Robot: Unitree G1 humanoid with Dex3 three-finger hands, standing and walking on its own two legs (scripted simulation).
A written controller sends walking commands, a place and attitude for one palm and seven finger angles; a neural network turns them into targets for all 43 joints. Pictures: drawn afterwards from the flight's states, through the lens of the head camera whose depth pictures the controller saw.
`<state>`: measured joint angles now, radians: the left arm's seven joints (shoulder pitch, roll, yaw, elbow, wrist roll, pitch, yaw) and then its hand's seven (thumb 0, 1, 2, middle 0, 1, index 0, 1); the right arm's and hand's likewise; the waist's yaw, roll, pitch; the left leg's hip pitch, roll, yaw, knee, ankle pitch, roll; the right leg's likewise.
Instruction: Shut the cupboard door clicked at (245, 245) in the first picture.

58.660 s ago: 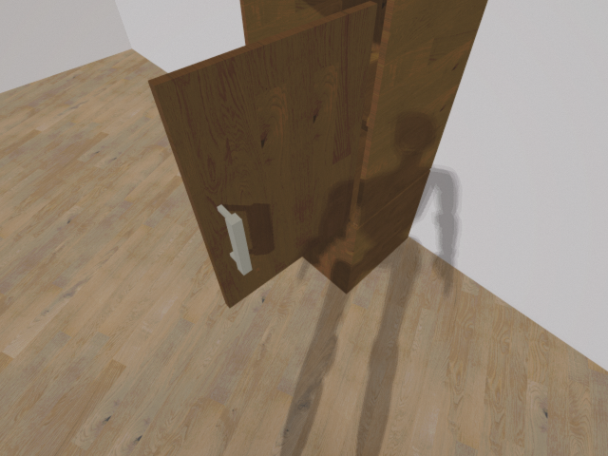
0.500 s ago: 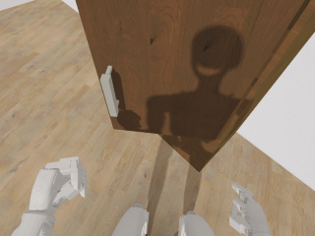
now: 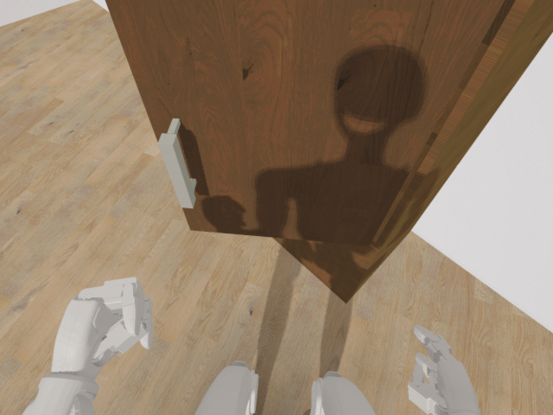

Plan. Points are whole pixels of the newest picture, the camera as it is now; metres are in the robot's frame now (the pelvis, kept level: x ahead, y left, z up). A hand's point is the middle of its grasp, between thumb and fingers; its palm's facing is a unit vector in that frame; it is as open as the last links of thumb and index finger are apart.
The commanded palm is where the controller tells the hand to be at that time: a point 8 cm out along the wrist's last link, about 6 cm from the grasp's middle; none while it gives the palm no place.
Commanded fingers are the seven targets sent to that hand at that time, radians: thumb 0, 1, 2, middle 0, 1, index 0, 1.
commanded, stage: bring the fist close to the handle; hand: left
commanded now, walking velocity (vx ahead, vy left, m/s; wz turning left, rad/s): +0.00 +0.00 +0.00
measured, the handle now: (182, 166) +0.48 +0.20 +0.04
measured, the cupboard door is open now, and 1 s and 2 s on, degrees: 40 40 37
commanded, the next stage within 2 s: push the door shut along its arc in 1.40 s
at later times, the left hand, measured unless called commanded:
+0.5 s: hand (160, 275) +0.29 +0.18 +0.04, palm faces -0.02 -1.00 -0.03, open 3.1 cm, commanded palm +0.28 +0.23 +0.04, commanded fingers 0.00 0.90 0.90 -1.30 -1.50 -1.30 -1.50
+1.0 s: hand (182, 224) +0.37 +0.17 +0.04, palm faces +0.00 -1.00 -0.04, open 3.1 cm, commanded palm +0.35 +0.22 +0.04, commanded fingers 0.00 0.90 0.90 -1.30 -1.50 -1.30 -1.50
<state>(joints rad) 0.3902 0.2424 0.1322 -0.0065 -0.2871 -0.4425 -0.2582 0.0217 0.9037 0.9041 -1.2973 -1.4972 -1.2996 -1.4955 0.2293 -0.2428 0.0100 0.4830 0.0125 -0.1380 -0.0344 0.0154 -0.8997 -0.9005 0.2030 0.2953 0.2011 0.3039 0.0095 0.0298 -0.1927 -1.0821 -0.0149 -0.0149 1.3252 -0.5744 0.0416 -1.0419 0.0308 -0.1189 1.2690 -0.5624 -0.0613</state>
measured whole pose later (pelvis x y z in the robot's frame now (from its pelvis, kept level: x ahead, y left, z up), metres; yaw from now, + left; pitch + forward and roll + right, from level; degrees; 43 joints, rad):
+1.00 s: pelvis +0.00 +0.00 +0.01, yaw +0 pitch +21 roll -2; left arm -0.29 0.25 0.18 0.60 -0.19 -0.47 -0.17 0.02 0.90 0.90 -1.30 -1.50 -1.30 -1.50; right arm 0.23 -0.25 0.02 0.59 0.01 -0.06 -0.02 0.01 -0.90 -0.90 0.20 0.30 0.20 0.30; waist -0.04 0.02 -0.17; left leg -1.10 -0.02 0.01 1.28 -0.54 0.05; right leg -1.08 0.03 -0.09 1.24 -0.53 -0.06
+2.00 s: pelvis -0.01 +0.00 +0.00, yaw -1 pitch +23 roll -3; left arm -0.59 0.37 0.25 0.93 -0.20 -0.50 -0.36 -0.03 0.91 0.94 -1.30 -1.50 -1.30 -1.50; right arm 0.28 -0.27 0.01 0.63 0.02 -0.02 -0.02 0.01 -0.90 -0.90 0.20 0.30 0.20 0.30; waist -0.07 0.02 -0.17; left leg -1.17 -0.01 0.00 1.30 -0.54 0.05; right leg -1.14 0.03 -0.10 1.26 -0.52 -0.06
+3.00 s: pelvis -0.01 +0.01 -0.03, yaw -4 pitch +30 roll -5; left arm -1.11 0.53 0.27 1.23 -0.06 -0.35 -0.42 0.02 0.90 0.90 -1.30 -1.50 -1.30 -1.50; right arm 0.35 -0.28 0.05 0.64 -0.01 -0.01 0.01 0.01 -0.90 -0.90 0.20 0.30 0.20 0.30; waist -0.25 0.06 -0.16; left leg -1.37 0.01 0.00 1.41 -0.57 0.07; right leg -1.33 0.06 -0.11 1.32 -0.52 -0.04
